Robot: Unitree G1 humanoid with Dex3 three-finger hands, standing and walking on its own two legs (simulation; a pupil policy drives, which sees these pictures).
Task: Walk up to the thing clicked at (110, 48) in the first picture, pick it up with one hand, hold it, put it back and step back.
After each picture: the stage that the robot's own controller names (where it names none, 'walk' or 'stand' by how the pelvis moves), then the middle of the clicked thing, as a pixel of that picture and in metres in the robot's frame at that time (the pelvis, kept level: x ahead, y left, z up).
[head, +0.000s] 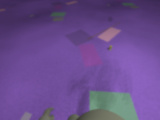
stand; (110, 48) +1.60 -0.46 -0.72
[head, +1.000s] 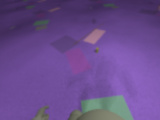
walk; (97, 50) +1.52 -0.05 -0.70
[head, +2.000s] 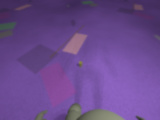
walk; (80, 64) +0.97 +0.23 -0.70
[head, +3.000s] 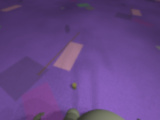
walk; (74, 86) +0.54 +0.19 -0.70
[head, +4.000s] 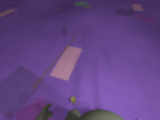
stand; (73, 100) +0.32 +0.21 -0.70
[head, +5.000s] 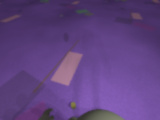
stand; (73, 105) +0.31 +0.20 -0.72
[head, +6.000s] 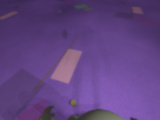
stand; (73, 103) +0.30 +0.21 -0.72
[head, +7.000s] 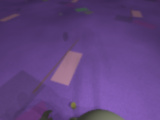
stand; (73, 105) +0.29 +0.20 -0.73
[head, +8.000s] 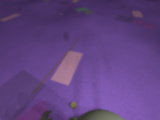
stand; (73, 105) +0.30 +0.20 -0.73
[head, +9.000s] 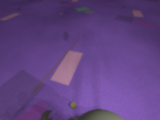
stand; (73, 105) +0.29 +0.20 -0.73
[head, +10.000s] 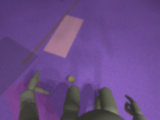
go down; (71, 79) +0.37 +0.18 -0.51
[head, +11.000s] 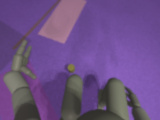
go down; (71, 68) +0.41 +0.18 -0.34
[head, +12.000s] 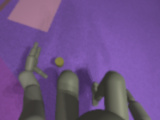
close in; (59, 62) +0.41 +0.20 -0.26
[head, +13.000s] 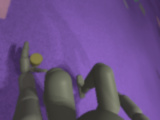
close; (35, 60) +0.41 +0.22 -0.23
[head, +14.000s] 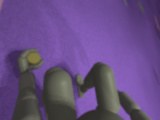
close; (33, 59) +0.40 +0.23 -0.23
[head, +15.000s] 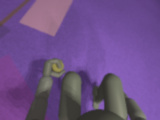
lift; (57, 67) +0.33 +0.24 -0.11
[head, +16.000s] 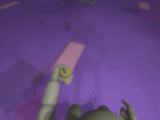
hold; (66, 76) +0.32 +0.17 +0.03
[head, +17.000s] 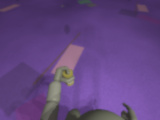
hold; (68, 77) +0.32 +0.17 +0.00
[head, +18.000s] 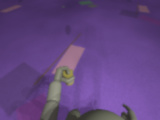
hold; (68, 77) +0.32 +0.17 +0.00
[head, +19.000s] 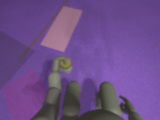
crouch; (66, 66) +0.39 +0.17 -0.08
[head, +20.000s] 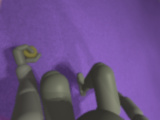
lower; (31, 55) +0.43 +0.23 -0.23
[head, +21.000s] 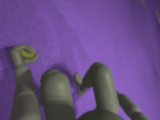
lower; (28, 55) +0.43 +0.24 -0.23
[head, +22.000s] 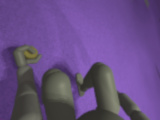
lower; (31, 55) +0.42 +0.24 -0.23
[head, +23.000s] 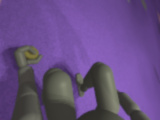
lower; (31, 55) +0.42 +0.23 -0.23
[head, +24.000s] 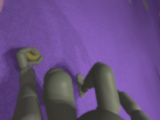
loosen; (33, 56) +0.41 +0.23 -0.23
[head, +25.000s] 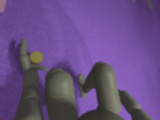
withdraw; (36, 58) +0.40 +0.22 -0.22
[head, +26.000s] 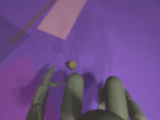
walk; (72, 65) +0.42 +0.16 -0.32
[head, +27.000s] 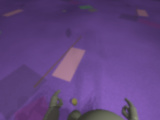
stand; (74, 102) +0.33 +0.17 -0.66
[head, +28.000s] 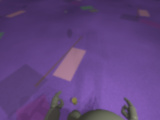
stand; (74, 101) +0.34 +0.18 -0.67
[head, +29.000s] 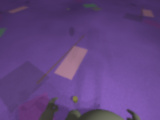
stand; (75, 99) +0.34 +0.17 -0.68
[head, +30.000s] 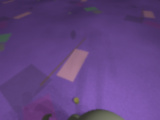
walk; (76, 101) +0.35 +0.18 -0.72
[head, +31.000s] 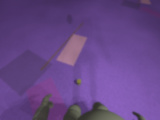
walk; (79, 82) +0.50 +0.12 -0.70
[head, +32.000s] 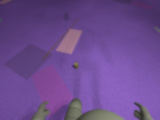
walk; (76, 65) +0.80 +0.26 -0.69
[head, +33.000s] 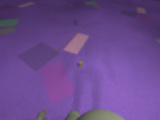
stand; (80, 64) +0.98 +0.18 -0.71
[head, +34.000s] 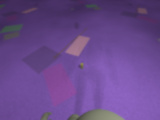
stand; (82, 65) +1.00 +0.17 -0.72
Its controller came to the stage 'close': yes
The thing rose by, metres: 0.72
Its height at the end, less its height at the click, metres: +0.00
